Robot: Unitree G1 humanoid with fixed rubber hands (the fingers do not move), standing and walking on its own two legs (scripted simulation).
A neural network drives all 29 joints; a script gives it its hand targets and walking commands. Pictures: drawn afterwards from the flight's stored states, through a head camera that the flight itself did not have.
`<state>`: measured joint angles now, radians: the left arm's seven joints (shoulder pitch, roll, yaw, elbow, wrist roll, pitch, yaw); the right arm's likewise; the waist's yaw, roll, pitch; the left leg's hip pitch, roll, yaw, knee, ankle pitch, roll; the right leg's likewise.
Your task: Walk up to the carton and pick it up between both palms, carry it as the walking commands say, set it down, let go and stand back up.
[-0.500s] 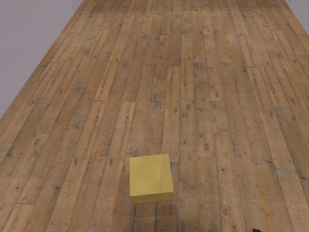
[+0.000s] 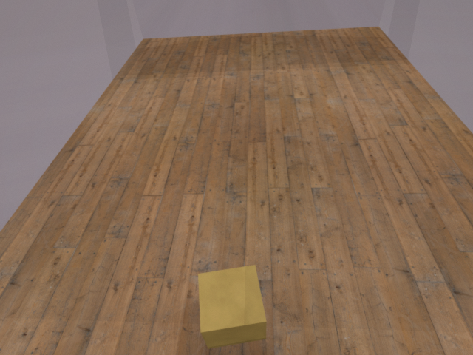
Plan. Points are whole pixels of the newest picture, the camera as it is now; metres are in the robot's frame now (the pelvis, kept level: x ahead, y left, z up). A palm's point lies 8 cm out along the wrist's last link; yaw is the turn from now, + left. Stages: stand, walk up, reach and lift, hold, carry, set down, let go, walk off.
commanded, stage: walk up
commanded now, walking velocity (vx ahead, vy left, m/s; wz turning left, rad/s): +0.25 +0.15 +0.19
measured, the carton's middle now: (232, 306) +0.48 +0.08 -0.68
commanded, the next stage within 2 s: none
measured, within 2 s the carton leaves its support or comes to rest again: neither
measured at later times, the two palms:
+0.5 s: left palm out of the picture +0.05 +0.30 -0.18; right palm out of the picture +0.11 -0.13 -0.17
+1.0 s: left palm out of the picture +0.12 +0.29 -0.15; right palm out of the picture +0.12 -0.15 -0.16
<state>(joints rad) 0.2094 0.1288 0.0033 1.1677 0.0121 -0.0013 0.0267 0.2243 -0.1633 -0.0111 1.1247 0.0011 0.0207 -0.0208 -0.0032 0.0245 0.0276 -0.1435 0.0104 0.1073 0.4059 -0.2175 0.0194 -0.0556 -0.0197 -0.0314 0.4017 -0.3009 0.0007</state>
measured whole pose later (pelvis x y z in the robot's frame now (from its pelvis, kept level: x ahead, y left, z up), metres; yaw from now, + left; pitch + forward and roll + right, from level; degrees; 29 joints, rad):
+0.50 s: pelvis +0.07 +0.08 -0.03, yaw +1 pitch -2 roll +4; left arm 0.25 0.18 0.03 1.12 0.01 0.01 0.02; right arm 0.19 -0.08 -0.03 1.06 -0.01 0.00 -0.05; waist 0.02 -0.11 0.13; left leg -0.30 0.01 0.20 0.62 -0.27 0.03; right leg -0.29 -0.06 -0.06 0.79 -0.46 0.02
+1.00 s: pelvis +0.10 +0.07 -0.01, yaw +2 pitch -1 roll +0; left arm 0.21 0.14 0.03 1.12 0.02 0.00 0.04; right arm 0.22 -0.15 -0.03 1.10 -0.01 0.03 -0.03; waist -0.01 0.00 0.05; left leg -0.24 0.07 0.14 0.52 -0.25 -0.01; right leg -0.14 0.03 -0.14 0.48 -0.33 -0.08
